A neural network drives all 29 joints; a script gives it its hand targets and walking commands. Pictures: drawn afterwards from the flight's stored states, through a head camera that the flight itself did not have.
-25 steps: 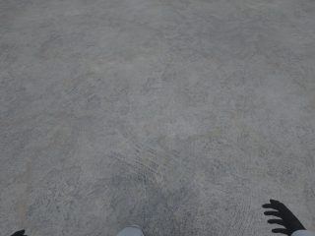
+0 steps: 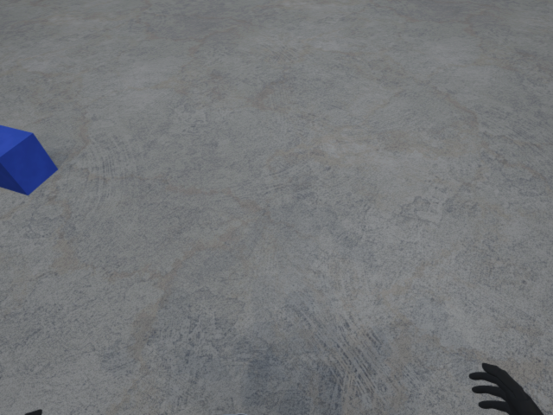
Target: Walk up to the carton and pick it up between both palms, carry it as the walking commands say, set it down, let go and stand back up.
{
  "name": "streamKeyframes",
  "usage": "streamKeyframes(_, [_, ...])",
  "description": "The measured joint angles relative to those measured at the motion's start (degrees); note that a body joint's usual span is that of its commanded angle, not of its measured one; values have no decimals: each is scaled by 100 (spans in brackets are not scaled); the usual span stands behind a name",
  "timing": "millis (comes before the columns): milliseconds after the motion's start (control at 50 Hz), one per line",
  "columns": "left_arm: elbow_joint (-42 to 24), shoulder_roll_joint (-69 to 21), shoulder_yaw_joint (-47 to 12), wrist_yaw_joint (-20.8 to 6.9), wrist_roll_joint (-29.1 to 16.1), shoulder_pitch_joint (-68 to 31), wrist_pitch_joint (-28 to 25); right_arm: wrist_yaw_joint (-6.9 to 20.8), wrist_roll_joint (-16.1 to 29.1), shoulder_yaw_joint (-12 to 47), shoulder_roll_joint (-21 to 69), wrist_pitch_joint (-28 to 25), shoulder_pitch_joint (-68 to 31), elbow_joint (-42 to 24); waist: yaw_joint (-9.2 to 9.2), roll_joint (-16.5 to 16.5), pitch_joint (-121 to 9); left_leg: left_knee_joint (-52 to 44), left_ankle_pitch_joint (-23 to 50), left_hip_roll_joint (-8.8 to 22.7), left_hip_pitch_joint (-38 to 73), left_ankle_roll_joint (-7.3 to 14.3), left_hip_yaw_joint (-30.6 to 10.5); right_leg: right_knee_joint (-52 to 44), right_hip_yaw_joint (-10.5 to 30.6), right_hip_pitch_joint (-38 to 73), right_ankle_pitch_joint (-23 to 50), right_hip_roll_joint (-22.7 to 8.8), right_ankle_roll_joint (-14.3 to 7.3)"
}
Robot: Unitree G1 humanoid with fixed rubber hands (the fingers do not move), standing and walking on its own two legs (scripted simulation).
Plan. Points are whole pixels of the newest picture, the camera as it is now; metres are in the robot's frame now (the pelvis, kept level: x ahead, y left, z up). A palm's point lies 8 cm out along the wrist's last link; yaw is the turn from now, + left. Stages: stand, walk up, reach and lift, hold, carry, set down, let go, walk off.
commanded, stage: walk up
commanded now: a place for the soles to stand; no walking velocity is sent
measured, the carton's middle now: (10, 159) +1.42 +1.42 -0.64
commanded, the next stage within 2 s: none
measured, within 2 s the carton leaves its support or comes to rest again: neither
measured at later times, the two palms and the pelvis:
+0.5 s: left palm out of the picture +0.13 +0.43 -0.07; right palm (366, 239) +0.45 -0.17 -0.08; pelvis +0.19 +0.08 -0.01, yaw +22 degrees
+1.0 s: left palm out of the picture +0.24 +0.55 -0.07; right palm (255, 155) +0.72 +0.06 -0.08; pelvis +0.40 +0.23 -0.01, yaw +38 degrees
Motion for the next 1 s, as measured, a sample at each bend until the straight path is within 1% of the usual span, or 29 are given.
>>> streamKeyframes(40, [-30,21,32,45,17,98,-32,33,3,25,-26,-24,80,214,83,38,-117,781,156,123,-357,-127,208,-369,-275,379,-108,-115,118])
streamKeyframes(80, [-19,77,94,61,15,173,-44,109,30,31,-65,-63,66,356,172,84,-143,901,432,403,-530,-226,378,-807,-528,800,-78,-162,183])
streamKeyframes(140, [44,203,190,32,40,284,-31,214,115,27,-85,-112,-139,405,246,121,-111,319,734,817,-598,-240,520,-1230,-871,1305,-68,-209,266])
streamKeyframes(200, [116,282,215,-18,51,363,11,261,177,35,-104,-165,-494,376,316,159,-33,-514,808,1074,-498,-167,643,-1339,-1168,1688,-242,-285,398])
streamKeyframes(260, [148,297,162,-57,3,431,81,236,219,25,-135,-227,-831,312,430,165,-6,-1111,731,1071,-233,-7,846,-1119,-1369,1921,-579,-471,547])
streamKeyframes(280, [148,290,134,-61,-17,468,109,204,216,21,-160,-259,-915,267,460,162,-10,-1279,655,986,-83,87,885,-839,-1387,1900,-767,-587,514])
streamKeyframes(300, [143,273,108,-62,-40,471,144,148,186,-1,-172,-293,-984,217,467,114,31,-1250,877,867,-49,147,906,-265,-1339,1739,-957,-799,403])
streamKeyframes(320, [116,212,78,-71,-69,437,169,76,170,-22,-210,-320,-1004,147,455,140,75,-1072,1119,798,-111,175,872,633,-1043,1383,-1060,-858,281])
streamKeyframes(340, [59,164,26,-83,-87,357,183,-6,216,-46,-217,-342,-951,101,457,132,121,-876,1099,729,-161,156,832,1508,-580,945,-1105,-766,149])
streamKeyframes(360, [-9,133,-35,-99,-115,258,169,-75,280,-50,-197,-349,-845,96,465,73,173,-811,994,640,-116,113,800,2097,-196,565,-1044,-652,38])
streamKeyframes(380, [-82,100,-93,-116,-144,166,136,-121,324,-36,-165,-339,-710,107,462,-3,215,-843,898,544,-21,74,768,2359,51,256,-961,-563,-41])
streamKeyframes(420, [-193,36,-188,-139,-143,44,56,-155,333,5,-82,-301,-441,120,391,-139,253,-963,787,366,150,106,682,2129,258,-210,-1035,-459,-89])
streamKeyframes(480, [-228,-24,-219,-184,-117,54,-12,-115,222,37,15,-271,-151,73,166,-193,249,-875,555,216,277,188,496,1199,239,-613,-1040,-295,-84])
streamKeyframes(520, [-188,9,-176,-192,-90,157,-69,-96,159,39,41,-246,13,48,32,-148,216,-511,116,180,290,216,329,588,159,-547,-466,-126,-116])
streamKeyframes(540, [-168,30,-145,-171,-46,226,-113,-117,127,24,51,-235,112,77,-4,-96,142,-136,-339,146,189,243,207,585,74,-465,-204,-117,-82])
streamKeyframes(560, [-160,49,-124,-130,0,292,-144,-156,98,15,75,-228,183,151,3,-55,62,394,-526,107,-9,203,137,601,-48,-368,-238,-140,-17])
streamKeyframes(580, [-151,68,-109,-93,28,338,-161,-184,92,30,91,-242,217,249,34,-25,11,909,-486,101,-223,136,132,523,-171,-208,-351,-168,44])
streamKeyframes(620, [-125,82,-63,-47,42,370,-164,-166,107,74,73,-313,215,433,125,59,-8,1398,-189,267,-530,-16,244,113,-415,258,-466,-187,120])
streamKeyframes(660, [-110,133,-5,-45,37,392,-163,-94,124,87,48,-362,149,551,227,90,13,1155,42,533,-671,-124,401,-405,-628,754,-381,-200,159])
streamKeyframes(700, [-93,227,53,-78,35,433,-146,-14,145,83,28,-385,1,595,322,59,57,509,330,753,-695,-150,550,-808,-800,1178,-360,-237,220])
streamKeyframes(760, [-25,342,83,-120,6,521,-57,60,177,84,-17,-421,-339,563,445,8,118,-531,761,894,-552,-67,775,-1129,-988,1670,-472,-327,362])
streamKeyframes(800, [46,384,65,-118,-45,564,26,58,192,78,-55,-445,-548,490,509,-32,128,-1005,839,841,-319,65,956,-1016,-1048,1852,-708,-462,422])
streamKeyframes(820, [66,372,41,-110,-76,596,67,32,181,67,-105,-462,-630,433,527,-13,124,-1203,741,769,-135,187,995,-712,-1037,1826,-887,-555,368])
streamKeyframes(840, [66,332,1,-104,-107,618,110,-25,151,34,-172,-490,-692,366,515,37,123,-1271,821,699,-34,306,965,-29,-962,1600,-1051,-690,249])
streamKeyframes(860, [41,267,-43,-111,-135,558,157,-121,154,-8,-219,-519,-707,295,478,81,157,-1042,1064,654,-113,310,939,964,-650,1197,-1205,-724,131])
streamKeyframes(900, [-55,168,-165,-121,-171,315,188,-283,308,-24,-198,-563,-561,268,469,8,242,-699,847,525,-94,220,910,2479,97,359,-1076,-564,-62])
streamKeyframes(920, [-108,126,-218,-130,-187,199,161,-329,367,2,-159,-572,-444,297,455,-66,268,-723,720,452,19,179,892,2772,292,29,-932,-505,-111])
streamKeyframes(940, [-158,83,-256,-143,-181,110,122,-361,394,35,-110,-581,-325,336,421,-142,276,-796,635,382,139,152,867,2778,394,-250,-848,-479,-133])
streamKeyframes(1000, [-230,-17,-288,-226,-144,-15,61,-377,341,126,17,-622,-33,401,245,-314,297,-961,469,242,459,158,791,2035,439,-844,-848,-456,-102])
